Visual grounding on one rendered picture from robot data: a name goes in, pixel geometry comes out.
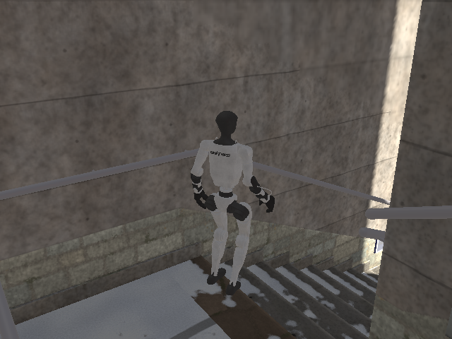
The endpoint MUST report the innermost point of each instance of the stairs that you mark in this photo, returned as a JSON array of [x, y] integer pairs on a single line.
[[311, 303]]

